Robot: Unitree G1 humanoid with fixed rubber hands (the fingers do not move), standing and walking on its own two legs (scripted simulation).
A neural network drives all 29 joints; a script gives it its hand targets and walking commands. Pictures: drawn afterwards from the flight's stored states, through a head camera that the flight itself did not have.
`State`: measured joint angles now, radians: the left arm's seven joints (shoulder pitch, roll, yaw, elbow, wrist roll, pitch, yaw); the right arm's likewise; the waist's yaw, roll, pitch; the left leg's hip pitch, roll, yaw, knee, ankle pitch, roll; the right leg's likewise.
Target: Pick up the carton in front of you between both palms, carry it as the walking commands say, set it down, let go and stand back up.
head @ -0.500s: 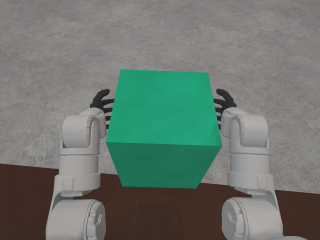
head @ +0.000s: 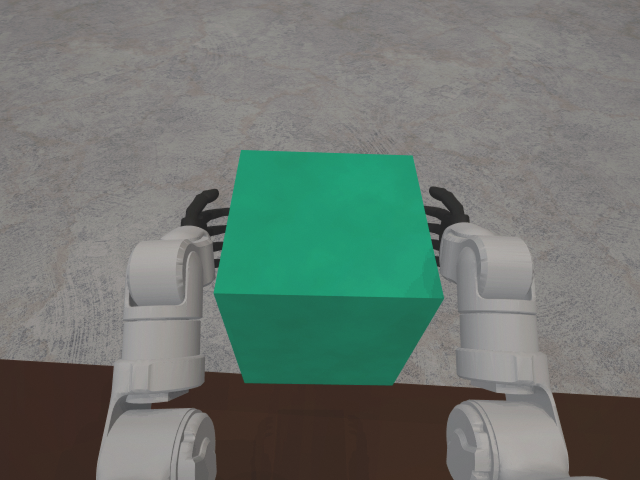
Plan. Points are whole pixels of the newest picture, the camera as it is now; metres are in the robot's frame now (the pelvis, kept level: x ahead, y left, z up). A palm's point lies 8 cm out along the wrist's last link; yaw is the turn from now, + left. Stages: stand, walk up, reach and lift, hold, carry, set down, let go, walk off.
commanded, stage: carry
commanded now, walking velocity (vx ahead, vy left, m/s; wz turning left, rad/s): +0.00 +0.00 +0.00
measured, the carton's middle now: (322, 277) +0.36 +0.00 +0.05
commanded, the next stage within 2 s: none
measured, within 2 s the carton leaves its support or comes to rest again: neither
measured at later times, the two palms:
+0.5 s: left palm (214, 262) +0.32 +0.12 +0.14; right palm (492, 259) +0.32 -0.18 +0.14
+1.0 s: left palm (220, 260) +0.33 +0.11 +0.13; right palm (491, 259) +0.33 -0.18 +0.13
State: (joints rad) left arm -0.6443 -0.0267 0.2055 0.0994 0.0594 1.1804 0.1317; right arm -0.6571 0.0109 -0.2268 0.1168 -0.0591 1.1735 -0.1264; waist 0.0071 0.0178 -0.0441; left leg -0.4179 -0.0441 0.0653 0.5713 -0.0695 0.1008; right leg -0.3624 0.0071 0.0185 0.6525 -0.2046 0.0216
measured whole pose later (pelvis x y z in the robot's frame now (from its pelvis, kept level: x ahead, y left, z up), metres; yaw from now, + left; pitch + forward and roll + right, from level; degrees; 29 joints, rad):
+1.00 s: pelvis -0.02 -0.03 +0.00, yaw +0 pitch +2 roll +0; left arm -0.68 0.00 0.19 0.24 0.05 1.23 0.13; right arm -0.69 -0.01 -0.21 0.26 -0.06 1.21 -0.12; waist 0.01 0.01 -0.09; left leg -0.40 -0.01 0.04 0.53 -0.02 0.05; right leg -0.36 0.05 0.00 0.63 -0.16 -0.03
